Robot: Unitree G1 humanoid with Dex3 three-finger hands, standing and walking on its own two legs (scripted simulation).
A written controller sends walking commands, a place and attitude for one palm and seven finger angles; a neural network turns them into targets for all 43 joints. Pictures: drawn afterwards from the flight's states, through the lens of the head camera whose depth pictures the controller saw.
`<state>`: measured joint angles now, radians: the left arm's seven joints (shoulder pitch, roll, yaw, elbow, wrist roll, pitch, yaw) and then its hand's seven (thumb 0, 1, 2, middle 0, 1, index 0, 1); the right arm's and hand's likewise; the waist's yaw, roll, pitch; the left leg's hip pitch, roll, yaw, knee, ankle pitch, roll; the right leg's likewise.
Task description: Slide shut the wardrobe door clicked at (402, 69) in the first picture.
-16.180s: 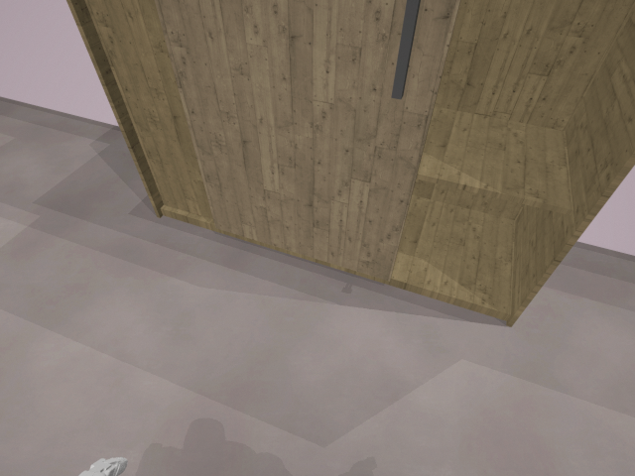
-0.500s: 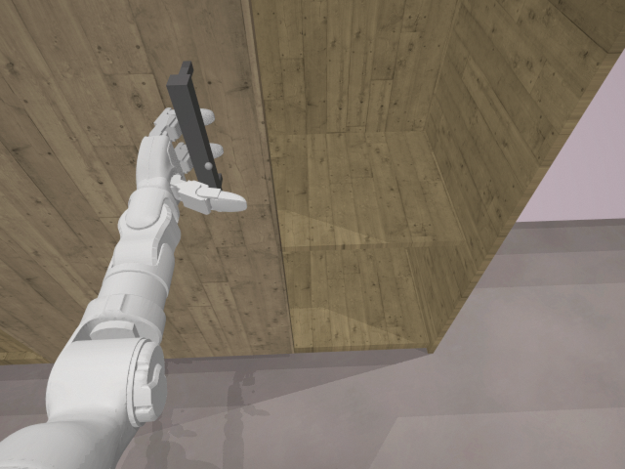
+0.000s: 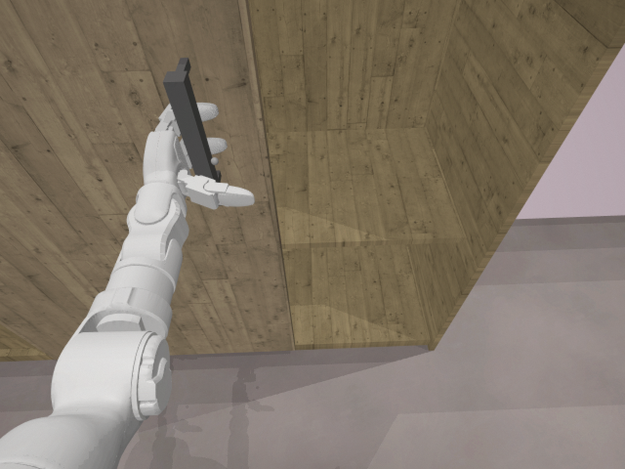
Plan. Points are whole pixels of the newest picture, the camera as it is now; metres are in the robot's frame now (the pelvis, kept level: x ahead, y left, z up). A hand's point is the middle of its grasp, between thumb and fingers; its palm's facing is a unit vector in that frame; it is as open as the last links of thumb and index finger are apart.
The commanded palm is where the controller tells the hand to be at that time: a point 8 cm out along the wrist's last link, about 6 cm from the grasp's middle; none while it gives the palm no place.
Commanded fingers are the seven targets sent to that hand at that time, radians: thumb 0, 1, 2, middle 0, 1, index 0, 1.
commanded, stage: slide the fingers in behind the handle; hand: left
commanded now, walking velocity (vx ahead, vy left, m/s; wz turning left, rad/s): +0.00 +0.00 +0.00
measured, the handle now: (200, 138) +0.52 +0.14 +0.15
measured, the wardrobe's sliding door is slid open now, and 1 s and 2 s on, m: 0.44 0.44 0.44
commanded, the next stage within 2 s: grip the handle and tug to test in 0.20 s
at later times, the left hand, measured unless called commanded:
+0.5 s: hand (213, 161) +0.47 +0.12 +0.15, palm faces +0.03 -1.00 +0.00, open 13.3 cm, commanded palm +0.44 +0.16 +0.15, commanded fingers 0.00 0.01 0.52 -0.35 -1.27 -0.35 -1.27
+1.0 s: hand (212, 160) +0.47 +0.12 +0.15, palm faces +0.05 -1.00 -0.01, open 5.7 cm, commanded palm +0.44 +0.15 +0.15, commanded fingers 0.00 0.90 0.90 -0.45 -1.40 -0.45 -1.40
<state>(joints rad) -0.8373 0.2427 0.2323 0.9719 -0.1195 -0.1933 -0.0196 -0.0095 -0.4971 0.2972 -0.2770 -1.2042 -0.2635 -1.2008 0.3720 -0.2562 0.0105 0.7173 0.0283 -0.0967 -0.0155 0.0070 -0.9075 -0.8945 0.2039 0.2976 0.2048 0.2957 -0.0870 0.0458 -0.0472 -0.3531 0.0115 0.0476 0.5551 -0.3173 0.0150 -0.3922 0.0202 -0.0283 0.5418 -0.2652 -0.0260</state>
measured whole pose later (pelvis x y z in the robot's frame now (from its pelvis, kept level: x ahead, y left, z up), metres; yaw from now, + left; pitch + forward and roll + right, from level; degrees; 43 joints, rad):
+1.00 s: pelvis +0.01 +0.01 +0.00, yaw +1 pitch +6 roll +0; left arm -0.82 0.21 0.18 0.92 -0.13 -0.16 0.02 0.01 0.71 0.81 -0.39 -1.38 -0.37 -1.37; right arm 0.36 -0.25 0.01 0.73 0.03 -0.10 -0.01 0.01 -0.91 -0.89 0.20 0.30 0.20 0.30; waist -0.07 0.05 -0.05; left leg -0.34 0.00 0.04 0.54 -0.32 0.02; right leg -0.37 0.01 -0.04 0.53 -0.27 -0.02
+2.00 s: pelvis +0.08 +0.00 +0.01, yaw +0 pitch +5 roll +0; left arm -0.40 0.14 0.12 0.28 -0.15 0.10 0.00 0.02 0.72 0.81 -0.33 -1.37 -0.31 -1.37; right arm 0.25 -0.25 0.00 0.65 0.03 -0.05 -0.01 0.01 -0.91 -0.89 0.20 0.30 0.20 0.30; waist -0.01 0.06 -0.07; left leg -0.17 0.00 0.03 0.48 -0.28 0.01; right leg -0.19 0.02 -0.04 0.44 -0.27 -0.02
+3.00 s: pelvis +0.10 -0.10 -0.01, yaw +6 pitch -5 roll -2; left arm -0.55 0.18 0.00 0.16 -0.08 -0.09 0.11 0.00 0.69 0.82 -0.46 -1.40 -0.31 -1.40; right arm 0.06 -0.18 -0.02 0.54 0.03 0.01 0.04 0.01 -0.91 -0.89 0.20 0.30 0.20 0.30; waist 0.13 0.08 0.31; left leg -0.21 0.18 0.00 0.65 -0.35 -0.12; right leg -0.35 -0.03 -0.02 0.78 -0.34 0.00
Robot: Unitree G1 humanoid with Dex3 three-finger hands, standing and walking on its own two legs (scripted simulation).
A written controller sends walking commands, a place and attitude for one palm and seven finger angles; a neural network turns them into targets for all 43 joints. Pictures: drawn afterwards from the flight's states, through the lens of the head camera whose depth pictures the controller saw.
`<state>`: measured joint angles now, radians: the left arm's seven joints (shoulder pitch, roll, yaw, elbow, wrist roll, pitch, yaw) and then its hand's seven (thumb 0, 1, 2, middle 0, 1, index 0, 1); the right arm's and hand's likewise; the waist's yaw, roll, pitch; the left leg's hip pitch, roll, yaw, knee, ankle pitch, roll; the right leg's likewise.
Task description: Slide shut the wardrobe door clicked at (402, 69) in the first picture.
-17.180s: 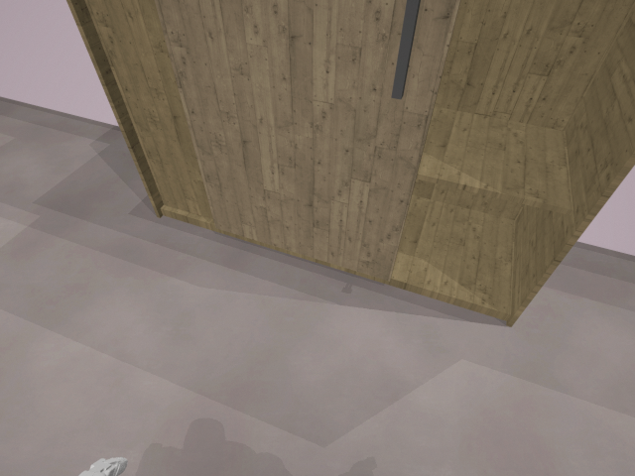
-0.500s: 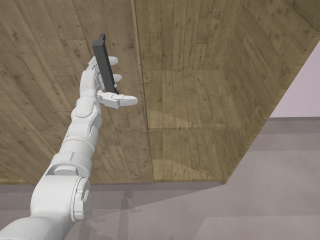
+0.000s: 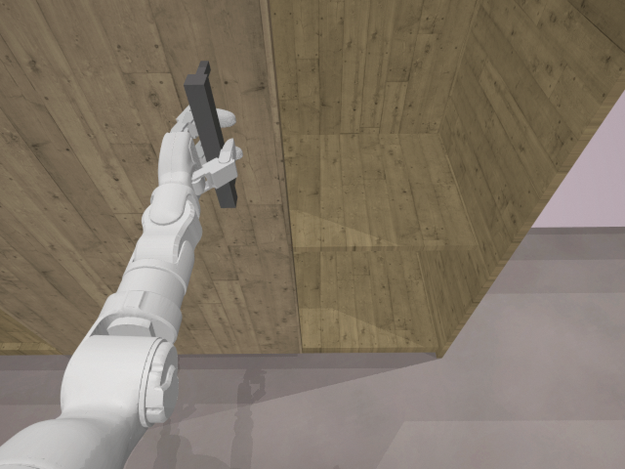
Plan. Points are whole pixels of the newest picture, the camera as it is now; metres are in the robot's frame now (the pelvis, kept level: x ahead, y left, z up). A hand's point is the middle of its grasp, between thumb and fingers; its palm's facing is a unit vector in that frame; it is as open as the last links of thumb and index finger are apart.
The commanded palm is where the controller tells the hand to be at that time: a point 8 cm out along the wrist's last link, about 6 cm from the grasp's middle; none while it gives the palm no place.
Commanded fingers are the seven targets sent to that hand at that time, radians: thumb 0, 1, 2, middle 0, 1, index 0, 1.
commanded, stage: grip the handle and tug to test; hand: left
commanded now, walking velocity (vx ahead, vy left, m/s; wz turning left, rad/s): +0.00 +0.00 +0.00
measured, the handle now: (217, 140) +0.52 +0.13 +0.15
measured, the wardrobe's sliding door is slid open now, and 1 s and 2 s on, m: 0.44 0.44 0.41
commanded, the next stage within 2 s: tug the door sideways, standing still in 0.72 s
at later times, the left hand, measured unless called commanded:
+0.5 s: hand (230, 164) +0.46 +0.10 +0.15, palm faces +0.03 -1.00 +0.00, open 5.8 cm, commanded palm +0.41 +0.14 +0.15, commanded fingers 0.00 0.90 0.90 -0.45 -1.40 -0.45 -1.40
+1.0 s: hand (228, 162) +0.46 +0.11 +0.15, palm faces +0.01 -1.00 -0.02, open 6.0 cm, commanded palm +0.44 +0.14 +0.15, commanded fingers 0.00 0.90 0.90 -0.45 -1.40 -0.45 -1.40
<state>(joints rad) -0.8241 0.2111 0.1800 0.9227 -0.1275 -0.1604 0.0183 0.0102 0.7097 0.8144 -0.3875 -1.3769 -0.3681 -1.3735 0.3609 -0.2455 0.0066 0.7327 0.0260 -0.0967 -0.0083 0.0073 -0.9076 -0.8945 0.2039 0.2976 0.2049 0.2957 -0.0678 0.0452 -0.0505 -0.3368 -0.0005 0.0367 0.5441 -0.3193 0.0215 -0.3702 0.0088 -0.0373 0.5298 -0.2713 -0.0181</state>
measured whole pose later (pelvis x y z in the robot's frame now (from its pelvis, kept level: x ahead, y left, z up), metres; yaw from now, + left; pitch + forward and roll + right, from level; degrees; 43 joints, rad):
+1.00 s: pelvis +0.08 -0.01 +0.01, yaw -1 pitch +5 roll +0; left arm -0.40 0.14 0.12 0.28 -0.15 0.10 0.00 0.02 0.72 0.81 -0.33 -1.37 -0.31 -1.37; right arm 0.25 -0.25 0.00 0.65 0.03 -0.05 -0.01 0.01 -0.91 -0.89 0.20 0.30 0.20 0.30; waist -0.01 0.06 -0.07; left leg -0.17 0.00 0.03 0.48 -0.28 0.01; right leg -0.19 0.02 -0.04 0.44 -0.27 -0.02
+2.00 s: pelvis +0.10 -0.10 -0.01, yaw +5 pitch -5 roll -2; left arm -0.55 0.18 0.00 0.16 -0.08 -0.09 0.11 0.00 0.69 0.82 -0.46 -1.40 -0.31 -1.40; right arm 0.06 -0.18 -0.02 0.54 0.03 0.01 0.04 0.01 -0.91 -0.89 0.20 0.30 0.20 0.30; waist 0.13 0.08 0.31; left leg -0.21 0.18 0.00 0.65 -0.35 -0.12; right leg -0.35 -0.03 -0.02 0.78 -0.34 0.00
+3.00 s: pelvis +0.13 -0.32 -0.01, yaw +4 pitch +0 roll +2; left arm -0.22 0.12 -0.04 -0.14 -0.05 -0.13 0.15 0.02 0.76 0.79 -0.46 -1.41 -0.19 -1.37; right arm 0.04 -0.20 -0.06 0.56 0.00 -0.08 0.04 0.01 -0.91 -0.89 0.20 0.30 0.20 0.30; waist 0.05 0.01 0.20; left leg -0.20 0.16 0.13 0.51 -0.28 -0.12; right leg -0.37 0.07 -0.04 0.65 -0.29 -0.04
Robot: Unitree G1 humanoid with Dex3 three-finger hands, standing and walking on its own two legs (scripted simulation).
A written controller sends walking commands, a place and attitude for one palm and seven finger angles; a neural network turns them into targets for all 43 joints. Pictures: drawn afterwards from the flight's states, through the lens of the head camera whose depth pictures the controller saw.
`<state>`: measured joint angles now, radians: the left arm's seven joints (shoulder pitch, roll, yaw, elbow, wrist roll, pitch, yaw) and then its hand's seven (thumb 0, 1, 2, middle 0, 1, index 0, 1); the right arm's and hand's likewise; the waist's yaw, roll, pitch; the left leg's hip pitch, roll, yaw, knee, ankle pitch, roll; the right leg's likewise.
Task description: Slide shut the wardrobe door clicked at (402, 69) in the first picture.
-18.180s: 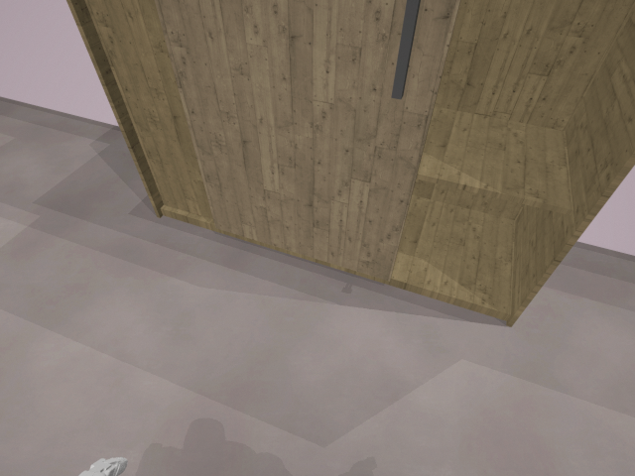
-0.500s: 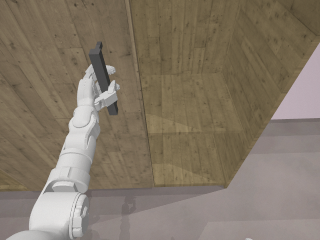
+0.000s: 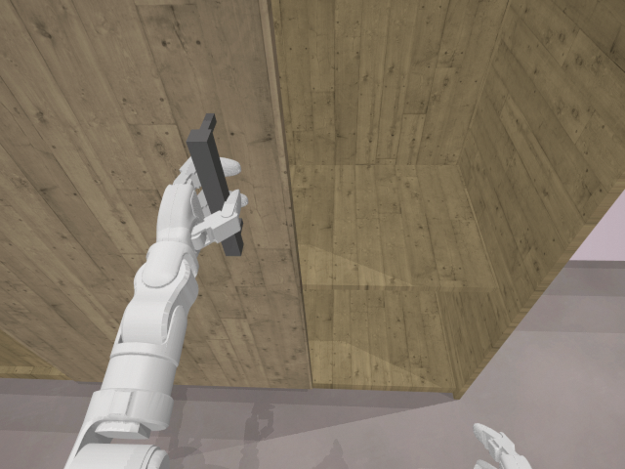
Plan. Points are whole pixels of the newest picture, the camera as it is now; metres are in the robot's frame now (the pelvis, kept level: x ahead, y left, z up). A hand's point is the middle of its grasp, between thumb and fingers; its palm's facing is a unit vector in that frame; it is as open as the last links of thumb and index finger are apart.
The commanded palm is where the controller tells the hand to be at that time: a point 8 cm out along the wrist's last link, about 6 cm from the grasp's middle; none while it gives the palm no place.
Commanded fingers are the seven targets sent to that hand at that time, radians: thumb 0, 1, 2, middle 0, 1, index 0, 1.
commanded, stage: tug the door sideways, standing still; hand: left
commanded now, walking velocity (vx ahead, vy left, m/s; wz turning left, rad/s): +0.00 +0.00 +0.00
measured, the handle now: (222, 190) +0.44 +0.14 +0.13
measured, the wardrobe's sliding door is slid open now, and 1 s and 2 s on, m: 0.44 0.41 0.15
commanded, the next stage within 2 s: step sideways, sliding the door along in 0.16 s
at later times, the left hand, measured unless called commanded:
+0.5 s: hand (234, 209) +0.40 +0.12 +0.14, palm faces +0.12 -0.98 -0.15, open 5.8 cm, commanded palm +0.38 +0.12 +0.14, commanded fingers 0.00 0.90 0.90 -0.45 -1.40 -0.45 -1.40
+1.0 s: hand (259, 209) +0.40 +0.09 +0.13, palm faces +0.22 -0.97 -0.11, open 6.0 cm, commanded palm +0.37 +0.07 +0.14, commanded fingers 0.00 0.90 0.90 -0.45 -1.40 -0.45 -1.40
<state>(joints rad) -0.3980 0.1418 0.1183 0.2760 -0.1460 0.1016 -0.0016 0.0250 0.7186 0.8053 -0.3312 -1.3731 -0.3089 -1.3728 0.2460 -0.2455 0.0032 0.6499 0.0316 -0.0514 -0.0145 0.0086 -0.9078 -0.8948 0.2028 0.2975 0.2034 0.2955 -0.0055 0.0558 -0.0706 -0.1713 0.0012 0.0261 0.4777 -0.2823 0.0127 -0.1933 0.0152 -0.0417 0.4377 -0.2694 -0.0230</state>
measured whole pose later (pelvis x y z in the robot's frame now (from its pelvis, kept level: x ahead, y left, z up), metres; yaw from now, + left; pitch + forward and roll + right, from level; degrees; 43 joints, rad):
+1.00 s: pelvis +0.02 -0.09 -0.03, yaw +6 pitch -5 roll -2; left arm -0.55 0.18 0.00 0.16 -0.08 -0.09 0.11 0.00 0.69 0.82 -0.46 -1.40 -0.31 -1.40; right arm 0.06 -0.18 -0.02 0.54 0.03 0.01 0.04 0.01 -0.91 -0.89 0.20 0.30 0.20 0.30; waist 0.13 0.08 0.31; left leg -0.21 0.18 0.00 0.65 -0.35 -0.12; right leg -0.35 -0.03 -0.02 0.78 -0.34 0.00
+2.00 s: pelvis +0.05 -0.31 -0.02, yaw +5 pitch +0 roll +2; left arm -0.22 0.12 -0.04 -0.14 -0.05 -0.13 0.15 0.02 0.76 0.79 -0.46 -1.41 -0.19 -1.37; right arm 0.04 -0.20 -0.06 0.56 0.00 -0.08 0.04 0.01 -0.91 -0.89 0.20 0.30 0.20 0.30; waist 0.05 0.01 0.20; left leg -0.20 0.16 0.13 0.51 -0.28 -0.12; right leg -0.37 0.07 -0.04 0.65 -0.29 -0.04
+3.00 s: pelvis +0.00 -0.55 -0.01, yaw -1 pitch -4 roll -3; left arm -0.55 0.25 0.12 0.33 -0.13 -0.04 0.17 0.03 0.74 0.85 -0.37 -1.40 -0.18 -1.37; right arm 0.18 -0.20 -0.02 0.61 0.05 -0.01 0.02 0.01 -0.91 -0.89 0.20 0.30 0.20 0.30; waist 0.14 0.07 0.18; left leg -0.11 0.25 0.03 0.51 -0.33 -0.14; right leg -0.39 -0.04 -0.02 0.78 -0.33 0.03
